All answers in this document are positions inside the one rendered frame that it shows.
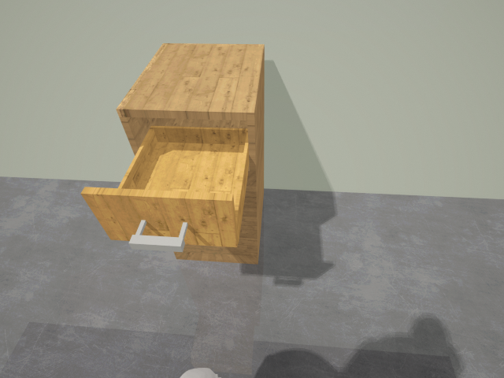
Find drawer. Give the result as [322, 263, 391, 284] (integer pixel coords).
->
[81, 126, 249, 247]

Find handle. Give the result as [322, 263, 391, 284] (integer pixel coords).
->
[129, 220, 188, 252]

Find cabinet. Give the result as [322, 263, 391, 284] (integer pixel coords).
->
[116, 43, 265, 265]

